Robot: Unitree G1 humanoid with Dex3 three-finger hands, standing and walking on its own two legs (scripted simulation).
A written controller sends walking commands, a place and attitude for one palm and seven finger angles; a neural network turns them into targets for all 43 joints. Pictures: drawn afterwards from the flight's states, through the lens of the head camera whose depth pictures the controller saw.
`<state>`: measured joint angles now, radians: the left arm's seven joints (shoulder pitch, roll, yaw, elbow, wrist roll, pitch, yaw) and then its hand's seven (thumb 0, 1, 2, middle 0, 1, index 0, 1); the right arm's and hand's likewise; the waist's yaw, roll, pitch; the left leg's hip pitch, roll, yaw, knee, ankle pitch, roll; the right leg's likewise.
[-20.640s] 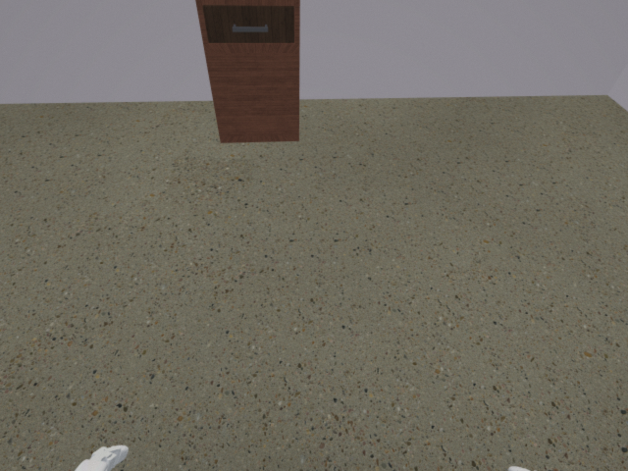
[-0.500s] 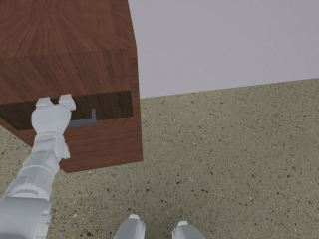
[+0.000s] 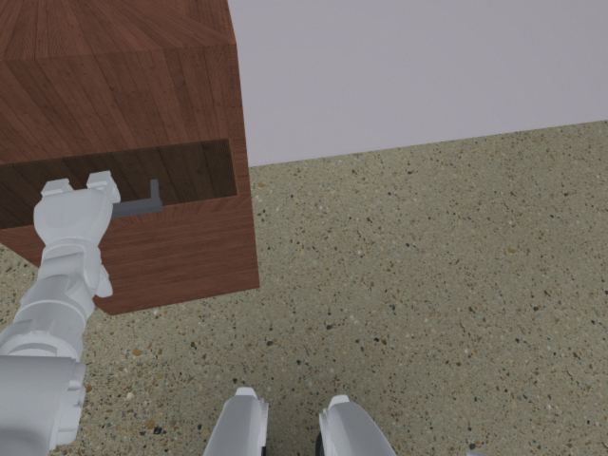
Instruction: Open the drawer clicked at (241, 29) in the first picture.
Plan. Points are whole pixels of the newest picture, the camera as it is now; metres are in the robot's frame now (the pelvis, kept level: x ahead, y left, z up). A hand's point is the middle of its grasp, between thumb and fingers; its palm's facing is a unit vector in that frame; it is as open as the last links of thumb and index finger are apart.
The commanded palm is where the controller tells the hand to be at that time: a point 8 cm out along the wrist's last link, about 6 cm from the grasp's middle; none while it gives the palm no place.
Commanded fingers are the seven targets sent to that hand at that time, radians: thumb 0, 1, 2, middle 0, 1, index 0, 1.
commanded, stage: lower the fingers behind the handle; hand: left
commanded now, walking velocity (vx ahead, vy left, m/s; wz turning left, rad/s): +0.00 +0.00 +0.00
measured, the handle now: (108, 201) +0.48 +0.30 -0.05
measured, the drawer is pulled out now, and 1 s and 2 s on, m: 0.00 0.00 0.00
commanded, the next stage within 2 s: close the thumb around the handle in 0.90 s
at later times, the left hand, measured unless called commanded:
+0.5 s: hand (110, 233) +0.43 +0.29 -0.07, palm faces -0.03 -0.02 -1.00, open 13.7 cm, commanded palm +0.43 +0.28 -0.02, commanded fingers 0.00 -0.50 0.30 -0.30 -1.20 -0.30 -1.20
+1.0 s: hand (110, 234) +0.43 +0.29 -0.07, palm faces -0.02 -0.01 -1.00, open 13.7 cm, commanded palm +0.43 +0.28 -0.02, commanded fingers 0.00 -0.44 0.32 -0.30 -1.21 -0.30 -1.21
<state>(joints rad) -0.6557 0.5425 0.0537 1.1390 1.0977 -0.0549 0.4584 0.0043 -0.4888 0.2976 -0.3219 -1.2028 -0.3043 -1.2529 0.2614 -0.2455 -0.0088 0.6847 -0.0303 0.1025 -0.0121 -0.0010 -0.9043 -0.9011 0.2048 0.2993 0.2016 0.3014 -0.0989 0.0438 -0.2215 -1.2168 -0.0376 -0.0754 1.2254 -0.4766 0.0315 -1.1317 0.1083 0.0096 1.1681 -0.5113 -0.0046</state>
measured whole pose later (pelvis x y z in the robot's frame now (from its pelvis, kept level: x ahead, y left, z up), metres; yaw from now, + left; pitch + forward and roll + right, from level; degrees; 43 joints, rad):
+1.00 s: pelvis -0.02 +0.00 -0.04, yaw +0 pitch +30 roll -4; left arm -0.73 0.55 0.05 1.11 1.10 -0.04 0.53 0.00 -0.49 0.30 -0.33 -1.22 -0.30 -1.28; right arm 0.26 -0.24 0.01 0.71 -0.03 0.06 -0.02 0.00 -0.91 -0.90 0.20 0.30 0.20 0.30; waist -0.10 0.05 -0.22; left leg -1.40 -0.04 -0.08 1.38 -0.49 0.02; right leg -1.32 0.11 -0.01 1.33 -0.54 -0.01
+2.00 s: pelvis +0.00 +0.00 -0.03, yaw -1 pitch +30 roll -4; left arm -0.61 0.52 0.08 1.02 1.09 -0.07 0.54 0.00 0.80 0.84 -0.39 -1.35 -0.36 -1.34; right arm 0.25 -0.24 -0.02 0.71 -0.04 0.09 0.00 0.00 -0.91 -0.90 0.20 0.30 0.20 0.30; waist -0.08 0.05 -0.22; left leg -1.34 -0.03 -0.07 1.34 -0.53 0.03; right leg -1.26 0.12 0.01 1.29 -0.56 -0.01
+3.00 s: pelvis +0.03 +0.02 +0.00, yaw -2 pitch +27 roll -4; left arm -0.24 0.36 0.03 0.71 1.10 0.01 0.60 0.00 0.80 0.82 -0.34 -1.35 -0.42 -1.35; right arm 0.21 -0.23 -0.05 0.67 -0.05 0.13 0.03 0.00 -0.91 -0.90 0.20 0.30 0.20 0.30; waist -0.03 0.05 -0.24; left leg -1.17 -0.03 -0.03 1.26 -0.56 0.06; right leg -1.09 0.09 0.03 1.19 -0.58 0.01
